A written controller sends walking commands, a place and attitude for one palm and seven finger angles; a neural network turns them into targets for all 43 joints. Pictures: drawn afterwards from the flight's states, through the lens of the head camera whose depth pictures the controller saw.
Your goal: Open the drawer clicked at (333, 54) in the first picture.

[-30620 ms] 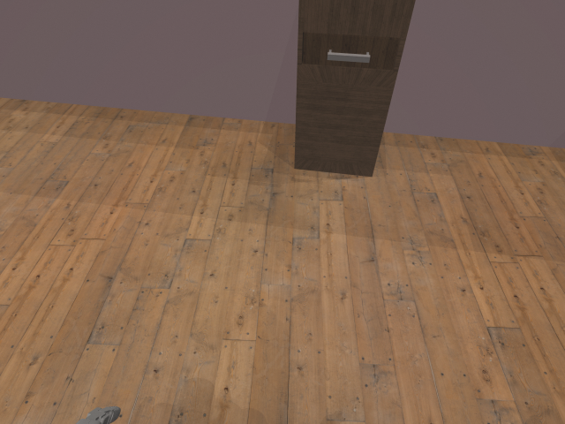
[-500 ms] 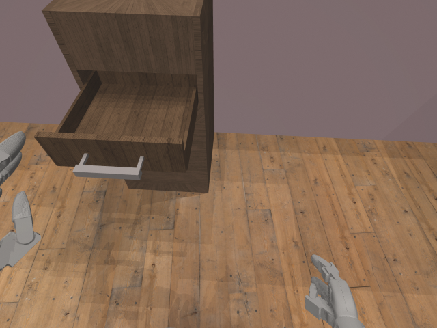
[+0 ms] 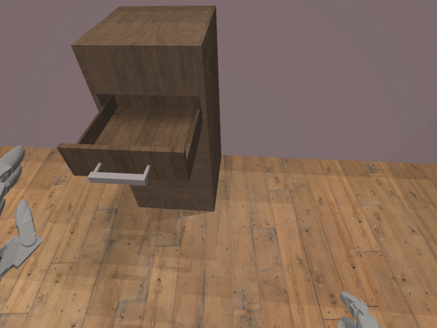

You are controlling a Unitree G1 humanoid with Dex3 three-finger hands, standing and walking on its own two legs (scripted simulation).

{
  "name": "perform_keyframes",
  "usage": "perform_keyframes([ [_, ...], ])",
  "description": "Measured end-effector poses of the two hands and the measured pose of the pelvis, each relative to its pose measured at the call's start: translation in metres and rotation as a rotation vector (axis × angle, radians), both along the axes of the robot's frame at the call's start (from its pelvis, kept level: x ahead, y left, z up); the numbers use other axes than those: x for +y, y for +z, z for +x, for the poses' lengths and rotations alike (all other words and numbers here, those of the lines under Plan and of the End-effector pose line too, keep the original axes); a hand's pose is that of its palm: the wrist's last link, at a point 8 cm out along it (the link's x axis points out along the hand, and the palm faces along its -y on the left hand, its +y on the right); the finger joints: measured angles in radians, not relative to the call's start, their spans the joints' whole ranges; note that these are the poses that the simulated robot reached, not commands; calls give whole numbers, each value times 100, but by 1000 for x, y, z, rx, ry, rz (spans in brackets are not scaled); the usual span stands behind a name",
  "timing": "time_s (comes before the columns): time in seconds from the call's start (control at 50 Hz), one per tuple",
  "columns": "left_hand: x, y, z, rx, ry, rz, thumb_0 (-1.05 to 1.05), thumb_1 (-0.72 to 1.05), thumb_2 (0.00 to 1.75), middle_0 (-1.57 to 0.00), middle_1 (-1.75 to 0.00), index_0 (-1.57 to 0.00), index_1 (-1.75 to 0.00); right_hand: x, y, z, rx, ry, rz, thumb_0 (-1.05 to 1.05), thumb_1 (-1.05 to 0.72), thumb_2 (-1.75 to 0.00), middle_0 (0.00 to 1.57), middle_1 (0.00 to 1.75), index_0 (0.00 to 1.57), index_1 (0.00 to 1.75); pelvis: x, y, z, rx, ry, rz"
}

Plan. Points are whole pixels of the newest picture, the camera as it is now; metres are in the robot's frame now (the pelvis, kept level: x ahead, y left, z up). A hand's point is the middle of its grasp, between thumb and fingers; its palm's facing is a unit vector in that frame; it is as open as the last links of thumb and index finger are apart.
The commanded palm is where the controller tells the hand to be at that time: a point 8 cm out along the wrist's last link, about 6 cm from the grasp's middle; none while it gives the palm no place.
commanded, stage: stop stepping back and stand still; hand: left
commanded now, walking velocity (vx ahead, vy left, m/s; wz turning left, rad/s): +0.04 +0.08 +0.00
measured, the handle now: (120, 172) +0.57 +0.32 -0.10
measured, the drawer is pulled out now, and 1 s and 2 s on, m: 0.30 0.30 0.30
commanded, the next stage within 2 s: let the arm hang, fingers relaxed in 0.12 s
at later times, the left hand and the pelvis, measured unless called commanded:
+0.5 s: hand out of the picture +0.07 +0.18 -0.15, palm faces +0.01 -0.97 -0.24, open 7.4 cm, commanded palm none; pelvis -0.01 -0.01 +0.00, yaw +2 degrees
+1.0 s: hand out of the picture +0.00 +0.19 -0.16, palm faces +0.06 -0.97 -0.24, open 7.3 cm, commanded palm none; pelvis +0.00 +0.00 +0.01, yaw +1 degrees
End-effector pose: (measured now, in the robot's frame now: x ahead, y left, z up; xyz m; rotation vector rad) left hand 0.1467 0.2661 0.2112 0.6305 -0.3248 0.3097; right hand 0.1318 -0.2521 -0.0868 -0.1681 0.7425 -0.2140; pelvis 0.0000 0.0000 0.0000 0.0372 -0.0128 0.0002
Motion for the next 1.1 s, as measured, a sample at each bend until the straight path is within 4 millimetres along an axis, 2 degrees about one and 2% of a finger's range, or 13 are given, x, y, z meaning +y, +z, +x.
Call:
perform_keyframes([
  [0.14,-2,-33,0,126,59,-136,1,89,90,-21,-30,-21,-31,13,12,1,23,51,14,2,-90,-90,20,30,21,30,-5,11,-5,28,-4,25],
  [0.24,-14,-37,-2,137,-16,-121,1,89,90,-21,-30,-21,-31,14,13,1,14,106,-24,1,-90,-90,20,30,21,30,-3,7,-9,28,16,-8],
  [0.28,-7,-74,9,278,-10,-141,1,89,90,-21,-30,-21,-31,11,-3,1,58,145,-3,1,-90,-90,20,30,21,30,-1,2,-10,25,49,-7],
  [0.32,2,-132,14,501,62,-225,0,90,90,-21,-30,-21,-31,8,-22,-2,118,148,22,1,-90,-90,20,30,21,30,0,-2,-10,22,50,-6],
  [0.36,4,-192,6,734,137,-319,0,90,90,-21,-30,-21,-31,8,-34,-11,168,132,46,1,-90,-90,20,30,21,30,-1,-4,-9,9,52,-4],
  [0.44,-16,-283,-40,1103,208,-471,1,91,90,-20,-29,-20,-30,7,-43,-43,289,95,53,1,-90,-90,20,30,21,30,-5,-6,-10,-19,46,-12],
  [0.52,-45,-336,-98,1379,240,-592,1,91,90,-20,-29,-20,-30,7,-43,-92,449,46,41,1,-91,-90,20,30,20,30,-9,-4,-13,-21,33,-15],
  [0.58,-45,-347,-133,1484,325,-643,0,96,90,-21,-30,-21,-30,9,-42,-132,588,29,41,1,-91,-90,20,30,20,30,-11,1,-13,-6,34,-19],
  [0.64,-42,-345,-161,1555,385,-654,0,96,90,-21,-30,-21,-30,12,-43,-162,699,13,55,1,-91,-90,20,30,20,30,-12,5,-10,-3,33,-18],
  [0.7,-37,-339,-182,1601,442,-650,0,95,90,-21,-30,-21,-30,17,-45,-179,757,-6,80,1,-91,-90,20,30,20,30,-10,7,-7,-8,34,-23],
  [0.76,-33,-333,-192,1630,482,-639,0,94,90,-21,-30,-21,-30,23,-48,-186,776,-24,103,1,-91,-90,20,30,20,30,-8,9,-4,-11,32,-29],
  [0.86,-29,-331,-185,1630,492,-626,0,92,90,-20,-30,-20,-30,38,-52,-189,768,-33,135,1,-91,-90,20,30,20,30,-5,11,-3,-6,23,-29],
  [1.1,-37,-335,-130,1535,388,-627,1,93,90,-20,-30,-20,-30,63,-56,-179,725,-47,182,1,-91,-90,20,30,20,30,3,12,2,-10,4,-24],
])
